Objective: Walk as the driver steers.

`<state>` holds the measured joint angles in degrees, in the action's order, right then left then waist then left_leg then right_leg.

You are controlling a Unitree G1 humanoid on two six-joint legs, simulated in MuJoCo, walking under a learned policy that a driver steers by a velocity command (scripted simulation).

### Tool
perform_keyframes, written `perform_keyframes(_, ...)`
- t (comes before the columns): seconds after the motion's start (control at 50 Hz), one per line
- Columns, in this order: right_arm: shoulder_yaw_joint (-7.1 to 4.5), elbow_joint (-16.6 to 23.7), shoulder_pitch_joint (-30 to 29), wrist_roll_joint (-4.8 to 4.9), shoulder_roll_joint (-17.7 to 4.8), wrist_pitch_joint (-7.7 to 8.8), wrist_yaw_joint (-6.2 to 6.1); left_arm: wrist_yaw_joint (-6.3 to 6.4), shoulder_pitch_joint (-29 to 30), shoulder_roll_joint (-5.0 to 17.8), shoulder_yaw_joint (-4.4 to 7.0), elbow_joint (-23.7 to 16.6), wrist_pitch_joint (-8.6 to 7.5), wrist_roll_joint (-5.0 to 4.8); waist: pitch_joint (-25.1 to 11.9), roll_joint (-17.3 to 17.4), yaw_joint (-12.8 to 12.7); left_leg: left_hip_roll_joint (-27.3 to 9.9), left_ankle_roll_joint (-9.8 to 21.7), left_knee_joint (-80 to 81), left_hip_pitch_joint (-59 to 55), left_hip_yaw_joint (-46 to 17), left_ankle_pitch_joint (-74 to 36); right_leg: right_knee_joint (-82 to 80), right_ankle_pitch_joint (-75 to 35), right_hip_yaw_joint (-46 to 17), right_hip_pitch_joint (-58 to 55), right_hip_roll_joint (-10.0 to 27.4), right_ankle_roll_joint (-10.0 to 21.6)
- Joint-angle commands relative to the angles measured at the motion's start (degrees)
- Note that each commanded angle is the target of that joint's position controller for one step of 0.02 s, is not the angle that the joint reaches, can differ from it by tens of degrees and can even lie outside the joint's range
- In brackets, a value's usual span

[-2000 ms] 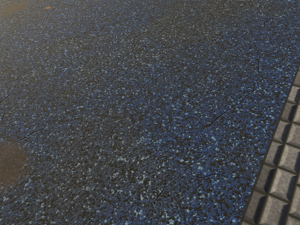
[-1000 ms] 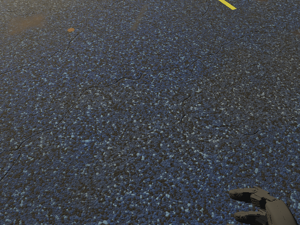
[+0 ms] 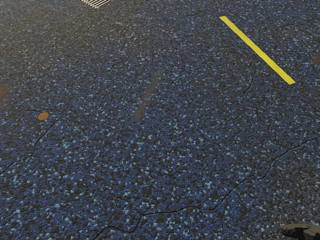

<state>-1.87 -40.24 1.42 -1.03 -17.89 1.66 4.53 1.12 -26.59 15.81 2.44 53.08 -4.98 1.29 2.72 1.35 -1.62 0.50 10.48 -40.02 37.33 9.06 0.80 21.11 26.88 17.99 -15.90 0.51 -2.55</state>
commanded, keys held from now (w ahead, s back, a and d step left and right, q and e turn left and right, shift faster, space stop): w+e+shift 0.72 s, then w+shift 0.16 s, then w+q+shift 0.12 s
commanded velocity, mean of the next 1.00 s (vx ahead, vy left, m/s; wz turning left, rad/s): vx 1.00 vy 0.00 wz -0.41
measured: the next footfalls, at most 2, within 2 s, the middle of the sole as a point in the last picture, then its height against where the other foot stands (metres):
left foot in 0.02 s outside the picture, level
right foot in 0.48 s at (183, 196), level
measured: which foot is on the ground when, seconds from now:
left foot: up 0.00-0.00, down 0.02-0.48, up 0.50-0.88, down 0.90-1.00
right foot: down 0.00-0.02, up 0.04-0.46, down 0.48-0.92, up 0.94-1.00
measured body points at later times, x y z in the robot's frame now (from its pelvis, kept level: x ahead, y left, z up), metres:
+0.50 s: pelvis +0.49 -0.02 +0.00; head +0.50 -0.02 +0.45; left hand +0.65 +0.23 -0.11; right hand +0.45 -0.29 -0.13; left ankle +0.22 +0.04 -0.63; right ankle +0.61 -0.05 -0.71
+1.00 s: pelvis +0.96 -0.09 +0.02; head +0.98 -0.11 +0.47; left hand +1.12 +0.17 -0.10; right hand +0.99 -0.40 -0.08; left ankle +1.07 -0.02 -0.70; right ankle +0.72 -0.08 -0.58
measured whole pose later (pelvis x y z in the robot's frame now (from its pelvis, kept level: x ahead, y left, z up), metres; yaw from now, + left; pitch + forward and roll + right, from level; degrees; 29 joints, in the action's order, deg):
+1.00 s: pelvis +0.96 -0.09 +0.02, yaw -26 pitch +2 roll +2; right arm -1.4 -41.0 10.1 -2.3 -16.9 4.6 0.1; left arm -0.3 -20.1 18.7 3.6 50.0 -4.7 1.3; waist 1.5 -0.8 -1.6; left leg 3.0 2.1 -33.1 24.4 0.9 10.3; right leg 71.5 19.5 -6.1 12.3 -6.7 6.3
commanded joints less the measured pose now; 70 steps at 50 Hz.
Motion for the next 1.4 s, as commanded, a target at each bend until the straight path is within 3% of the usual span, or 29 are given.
perform_keyframes(0.02, -4.69, -7.82, 32.91, -0.34, -9.92, -0.85, -2.63, 0.16, 9.84, 12.14, 2.72, -6.72, 0.97, 1.12, -11.23, -1.63, 18.21, 3.40, 5.13, 2.96, -46.41, -7.48, 10.08, 48.39, -52.31, -4.08, 28.60, 7.95, 4.92)
perform_keyframes(0.04, -5.49, -7.43, 27.42, -0.84, -14.89, -1.26, -3.37, -0.49, 5.73, 2.20, 0.03, -9.27, 0.11, 1.75, -8.38, 14.43, 8.72, -7.78, 6.93, 1.54, -53.11, -25.51, -0.48, 72.04, 3.49, -7.34, 49.05, -0.99, 3.47)
perform_keyframes(0.06, -5.98, -4.61, 25.67, -1.01, -17.17, -1.47, -3.58, -0.55, 2.48, 3.58, -0.61, -13.48, -0.98, -0.45, -22.67, 12.87, 7.13, -17.75, 14.34, 17.31, -62.94, -50.35, 18.18, 77.26, 0.89, -20.34, 59.59, -1.76, 4.30)
perform_keyframes(0.08, -5.63, -3.91, 23.71, -1.14, -13.36, -1.17, -4.23, -0.26, 8.47, 7.18, -0.25, -12.76, -1.55, -0.68, -14.48, 1.69, 8.28, -18.36, 11.48, 25.69, -55.15, -51.56, 26.94, 74.70, -5.13, -20.58, 63.40, 1.20, 4.78)
perform_keyframes(0.14, -3.15, -4.90, 17.57, -1.39, -6.18, 2.00, -4.69, -1.22, 8.57, 5.08, -0.88, -9.98, 0.67, -0.17, -1.30, -8.31, 1.32, -14.88, 5.28, 28.30, -26.74, -33.56, 18.86, 63.45, -10.80, -23.52, 52.38, 6.74, 5.46)
perform_keyframes(0.22, -2.33, -7.79, 19.05, -0.42, -3.98, 5.81, -3.68, -3.13, 13.75, 3.01, -0.85, -10.21, 3.86, -0.98, 5.55, -3.46, 0.46, -8.52, -3.23, 34.25, -20.54, -14.94, 3.11, 47.43, -18.86, -23.45, 52.94, 7.94, 5.08)
perform_keyframes(0.38, -1.15, -9.50, 23.07, 0.38, -4.66, 6.65, -5.66, -4.85, 23.71, 1.63, -1.67, -11.98, 1.96, -1.16, 1.02, 2.40, 2.70, -6.85, -10.94, 32.26, -41.99, 4.10, -51.05, 16.49, -39.28, -7.01, 47.43, -1.48, 10.44)
perform_keyframes(0.44, -2.52, -7.83, 18.50, -0.90, -9.27, 3.93, -8.08, -4.21, 7.64, 7.54, 0.53, -7.51, 2.94, -1.04, -7.51, 6.48, -7.21, -10.43, -11.88, 10.96, -46.38, 4.54, -72.43, 16.98, -28.63, -5.95, 32.19, -7.41, 12.40)
perform_keyframes(0.48, -3.65, -5.48, 8.84, -1.37, -11.37, 2.00, -7.87, -2.71, -15.59, 12.28, 3.83, -1.35, 3.58, -1.37, -12.47, 2.15, -20.28, -6.90, -10.53, -30.85, -31.85, 4.34, -50.15, 11.79, -20.63, -15.38, 11.11, -3.85, 19.20)
perform_keyframes(0.5, -0.91, -2.69, 4.47, -2.39, -0.97, 3.37, -6.02, -2.00, -10.78, 12.34, 4.16, 0.00, 4.34, -2.29, -5.15, -14.13, -13.36, 4.71, -10.00, -51.91, -7.93, 0.59, 20.59, 15.94, -26.40, -24.64, 5.70, 0.16, 20.32)
perform_keyframes(0.52, 0.66, 3.42, 12.61, -0.18, 2.34, 4.66, -5.18, -1.93, -3.77, 16.76, 4.67, -2.94, 4.42, -0.25, -14.17, -18.36, -3.23, 5.91, -12.44, -62.81, 12.29, -11.55, 29.76, 6.77, -16.25, -55.77, -6.46, 10.53, 33.32)
perform_keyframes(0.54, 1.46, 3.80, 11.05, -1.14, -0.63, 6.30, -4.90, -1.56, -1.07, 13.38, 4.65, -5.42, 4.33, 0.13, -13.92, -6.64, -4.79, 2.36, -10.70, -57.15, 15.81, -16.82, 24.93, -6.03, 0.06, -66.77, -4.36, 14.58, 32.68)
perform_keyframes(0.58, 1.14, 3.40, 7.69, -2.12, -3.21, 6.53, -4.49, -1.18, 2.43, 8.01, 3.32, -4.49, 3.65, 0.05, -1.09, 6.58, 0.91, -2.99, -10.44, -42.83, 9.49, -15.72, 18.72, -10.56, -0.94, -56.89, 16.42, 10.23, 25.40)
perform_keyframes(0.64, 2.26, 4.50, 7.00, -3.77, -2.49, 2.53, -4.06, -1.03, 4.27, 8.33, 2.68, -5.37, 0.97, -0.96, 3.38, 4.63, 4.45, -6.55, -13.41, -29.52, -0.13, -13.10, 18.61, -12.41, -10.01, -45.46, 34.66, 2.79, 22.93)
perform_keyframes(0.82, 3.49, 10.74, -9.05, -1.19, -0.37, 3.24, -3.36, -1.50, -3.40, 9.37, 3.87, -3.66, -0.22, -1.77, -0.14, -3.95, -5.85, -1.84, -10.36, 10.32, -11.09, -6.36, -9.51, -8.59, -49.74, -36.62, 20.47, 0.88, 14.72)
perform_keyframes(0.86, 1.68, 8.74, -1.78, -1.35, -4.12, 3.63, -4.19, -0.95, -2.29, 12.17, 4.29, -3.57, -0.55, -1.05, -5.76, -5.62, -1.94, 1.49, -8.25, 11.85, -18.97, -6.42, -2.47, 1.47, -66.58, -36.53, 13.71, 2.71, 12.68)
perform_keyframes(0.9, -1.08, 2.64, 19.92, -0.52, -9.26, 3.76, -5.87, -0.95, 4.14, 14.15, 4.60, -4.71, -0.72, 0.49, -15.45, -6.36, 10.78, -1.31, -5.81, 9.76, -39.59, -7.99, 5.94, 25.11, -64.83, -33.33, 19.61, 1.42, 11.03)
perform_keyframes(0.92, -2.49, -0.10, 33.03, -1.70, -13.06, 3.60, -6.95, -0.66, 5.90, 8.00, 3.09, -6.52, -1.23, 1.34, -22.08, 1.10, 14.86, -11.52, -4.18, 6.69, -51.82, -20.14, 23.01, 46.73, -41.98, -29.15, 29.77, -1.62, 10.83)
perform_keyframes(0.94, -3.87, -1.39, 28.65, -2.39, -17.53, 3.41, -5.82, -1.89, -4.73, 1.64, 1.19, -8.63, -1.49, -2.67, -27.98, 25.70, 4.99, -24.50, 6.70, 21.50, -63.10, -60.24, 31.28, 63.60, -1.65, -26.36, 49.71, -11.78, 6.98)
perform_keyframes(0.96, -3.47, 0.16, 22.52, -1.68, -10.57, 2.91, -4.74, -1.10, 1.00, 5.72, 0.89, -7.15, -1.01, -0.56, -17.87, 10.96, 6.29, -21.03, 7.41, 23.97, -58.51, -60.51, 37.52, 64.83, -4.47, -26.69, 59.66, -5.73, 8.74)
perform_keyframes(1.0, -2.40, -1.77, 20.19, -0.78, -4.67, 3.13, -3.87, -1.83, 13.79, 6.67, 0.66, -10.79, -1.25, 1.31, -7.20, -2.83, 5.93, -15.44, 5.78, 24.18, -43.88, -44.41, 23.36, 57.34, -9.87, -24.88, 59.21, -1.04, 8.00)
perform_keyframes(1.08, -2.05, -6.99, 24.96, 0.45, -3.63, 3.98, -4.61, -3.04, 19.14, 3.03, -1.36, -17.05, 0.14, 3.47, -0.65, 1.85, 1.02, -10.17, 5.51, 28.15, -30.92, -36.71, 14.01, 44.45, -4.18, -23.71, 58.99, 3.29, 4.21)
perform_keyframes(1.16, -3.85, -4.70, 19.53, 0.52, -7.78, 4.09, -4.44, -4.93, 26.58, 2.53, -3.38, -21.08, -0.19, 1.09, 1.72, 3.03, -0.02, -4.91, 2.82, 35.85, -9.55, -27.43, 9.23, 18.60, -21.51, -18.23, 35.22, 1.43, 1.57)
perform_keyframes(1.26, -4.99, -5.93, 24.98, 1.43, -10.63, 3.87, -3.21, -2.26, 19.08, 8.08, -0.71, -17.76, -0.24, 1.28, -5.47, -0.75, -2.16, -4.36, -1.90, 16.86, -21.13, -25.43, -15.45, 9.67, -20.58, -16.88, 19.67, -2.20, 2.96)
perform_keyframes(1.28, -5.10, -5.88, 24.76, 1.53, -10.79, 3.88, -3.09, -1.29, 11.33, 9.66, 0.30, -16.03, -0.57, 1.87, -10.56, -1.71, -6.16, -1.66, -3.21, 2.87, -16.92, -23.46, -15.49, 10.60, -17.50, -18.00, 9.19, -0.02, 3.78)
perform_keyframes(1.3, -3.94, -4.27, 23.38, 1.68, -6.54, 4.31, -3.19, 0.11, 0.48, 14.20, 1.91, -15.57, -0.73, 3.08, -17.93, -6.68, -10.92, 1.40, -4.38, -16.35, -8.89, -19.95, -1.98, 7.72, 1.62, -31.86, -1.82, 13.23, 5.87)
perform_keyframes(1.32, -2.17, -1.66, 27.75, 3.50, 0.75, 3.89, -3.68, 0.46, -0.25, 18.00, 2.69, -15.62, -0.13, 4.24, -23.53, -17.99, -6.49, 4.70, -4.95, -33.37, 3.33, -15.48, 27.77, -3.98, 19.94, -60.12, -7.16, 28.15, 9.65)
perform_keyframes(1.34, -2.20, -1.34, 25.49, 2.09, -2.32, 2.94, -4.09, 0.51, 4.29, 14.85, 2.73, -15.44, 0.36, 2.68, -17.95, -15.77, -4.25, 0.65, -4.07, -39.42, 9.71, -14.29, 22.16, -7.55, 23.94, -66.12, -1.29, 26.81, 11.96)
perform_keyframes(1.4, -2.48, -1.58, 16.57, -0.06, -2.62, 0.92, -2.68, -0.30, 9.47, 5.47, 0.79, -13.86, -0.48, 1.81, -3.05, -5.57, -1.81, -4.90, -5.03, -35.16, 8.96, -13.09, 15.46, -7.30, -4.01, -38.64, 14.65, 18.42, 9.59)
